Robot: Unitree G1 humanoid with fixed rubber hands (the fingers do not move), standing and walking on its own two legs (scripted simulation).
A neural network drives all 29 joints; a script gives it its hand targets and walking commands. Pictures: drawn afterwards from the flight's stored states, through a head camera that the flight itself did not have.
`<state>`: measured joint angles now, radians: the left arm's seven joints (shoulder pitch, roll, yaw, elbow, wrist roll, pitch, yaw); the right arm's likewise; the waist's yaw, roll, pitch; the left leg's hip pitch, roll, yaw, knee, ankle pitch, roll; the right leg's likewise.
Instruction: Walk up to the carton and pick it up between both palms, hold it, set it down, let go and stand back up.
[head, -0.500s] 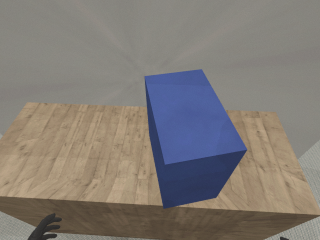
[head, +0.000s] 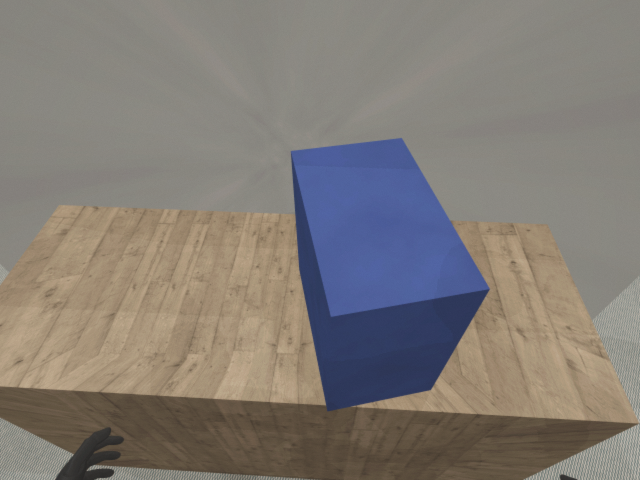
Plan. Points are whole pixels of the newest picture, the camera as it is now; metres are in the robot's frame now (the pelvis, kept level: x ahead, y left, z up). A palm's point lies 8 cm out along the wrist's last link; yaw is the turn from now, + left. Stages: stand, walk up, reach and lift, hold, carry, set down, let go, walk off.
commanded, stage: stand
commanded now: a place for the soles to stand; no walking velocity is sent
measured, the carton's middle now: (364, 276) +0.40 -0.05 +0.00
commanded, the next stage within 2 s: reach and lift in 0.22 s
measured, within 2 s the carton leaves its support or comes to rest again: neither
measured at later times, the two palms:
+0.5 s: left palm (116, 427) +0.21 +0.28 -0.05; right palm (597, 474) +0.15 -0.32 -0.07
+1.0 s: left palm (138, 459) +0.17 +0.23 -0.04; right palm (597, 477) +0.15 -0.30 -0.04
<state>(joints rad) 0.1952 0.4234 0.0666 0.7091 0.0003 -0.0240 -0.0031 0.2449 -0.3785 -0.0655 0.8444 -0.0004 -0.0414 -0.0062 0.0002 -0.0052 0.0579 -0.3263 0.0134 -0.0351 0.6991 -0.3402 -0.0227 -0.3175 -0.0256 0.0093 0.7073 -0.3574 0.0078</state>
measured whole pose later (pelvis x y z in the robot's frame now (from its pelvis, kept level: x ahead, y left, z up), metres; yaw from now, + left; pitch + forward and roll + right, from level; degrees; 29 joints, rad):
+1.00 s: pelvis -0.01 -0.01 +0.02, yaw -1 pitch -3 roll -1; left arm 0.16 0.22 0.02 0.54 0.00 0.04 0.10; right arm 0.10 -0.34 -0.13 0.90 0.00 -0.35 0.14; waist 0.00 0.00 0.05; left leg -0.21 0.05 -0.03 0.48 -0.22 -0.05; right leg -0.19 0.01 0.01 0.45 -0.21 0.01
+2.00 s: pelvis +0.02 -0.01 +0.02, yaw -1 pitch -1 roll +0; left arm 0.28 0.05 -0.12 0.38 0.00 -0.35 0.21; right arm 0.18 -0.31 0.02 0.71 0.15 -0.57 0.16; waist 0.00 0.02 0.03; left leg -0.20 0.05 -0.03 0.47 -0.25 -0.05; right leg -0.19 0.01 0.01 0.45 -0.25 0.01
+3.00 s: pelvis +0.01 -0.01 +0.03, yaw -1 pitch -2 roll +0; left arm -0.17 0.03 -0.06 -0.06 0.00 0.53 0.26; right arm -0.20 -0.31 0.02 0.25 0.21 0.15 0.02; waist 0.00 0.01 0.01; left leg -0.17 0.05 -0.03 0.40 -0.20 -0.05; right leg -0.17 0.01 0.01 0.40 -0.21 0.01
